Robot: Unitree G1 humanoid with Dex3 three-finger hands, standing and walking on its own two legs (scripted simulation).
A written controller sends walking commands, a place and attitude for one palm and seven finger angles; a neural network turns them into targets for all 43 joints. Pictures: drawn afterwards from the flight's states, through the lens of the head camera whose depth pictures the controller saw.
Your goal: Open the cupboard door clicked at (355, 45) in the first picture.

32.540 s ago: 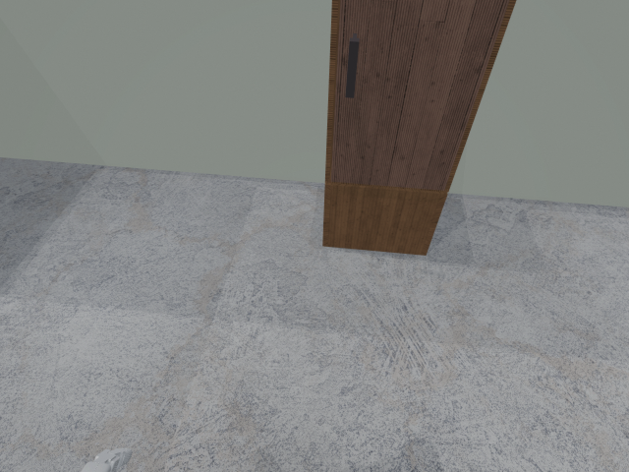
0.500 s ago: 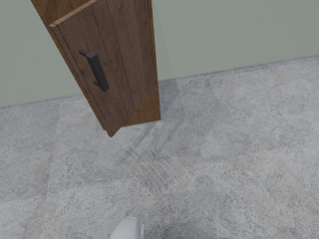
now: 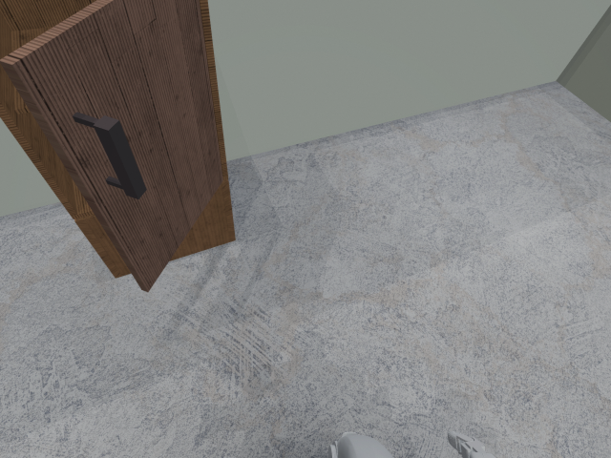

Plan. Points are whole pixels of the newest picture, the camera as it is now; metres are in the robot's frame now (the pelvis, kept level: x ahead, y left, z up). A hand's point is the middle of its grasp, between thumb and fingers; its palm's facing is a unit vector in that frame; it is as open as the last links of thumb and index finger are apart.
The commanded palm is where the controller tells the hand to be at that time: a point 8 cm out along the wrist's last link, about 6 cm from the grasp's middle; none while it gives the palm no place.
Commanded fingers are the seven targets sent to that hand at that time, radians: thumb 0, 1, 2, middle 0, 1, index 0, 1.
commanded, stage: walk to a spot facing it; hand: left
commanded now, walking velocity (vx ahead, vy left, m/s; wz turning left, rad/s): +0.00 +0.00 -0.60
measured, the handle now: (110, 157) +0.49 +0.36 +0.03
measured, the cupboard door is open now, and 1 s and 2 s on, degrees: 46 46 46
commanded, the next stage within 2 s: none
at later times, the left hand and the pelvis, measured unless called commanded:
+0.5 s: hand (235, 422) +0.17 +0.11 -0.16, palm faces -0.33 -0.91 -0.25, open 7.4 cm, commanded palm none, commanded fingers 0.00 0.90 0.90 -0.20 -0.30 -0.20 -0.30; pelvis +0.01 -0.04 +0.00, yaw -20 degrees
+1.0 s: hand (287, 331) +0.33 +0.05 -0.17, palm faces -0.58 -0.80 -0.14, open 7.4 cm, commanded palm none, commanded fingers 0.00 0.90 0.90 -0.20 -0.30 -0.20 -0.30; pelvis +0.14 -0.05 +0.00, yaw -37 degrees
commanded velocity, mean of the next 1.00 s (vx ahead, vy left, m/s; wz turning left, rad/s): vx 0.20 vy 0.00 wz -0.60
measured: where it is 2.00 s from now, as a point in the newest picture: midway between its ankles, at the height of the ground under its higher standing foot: (432, 385)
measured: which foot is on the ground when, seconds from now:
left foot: down 0.00-0.28, up 0.30-0.70, down 0.72-1.00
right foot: up 0.00-0.26, down 0.28-0.70, up 0.72-1.00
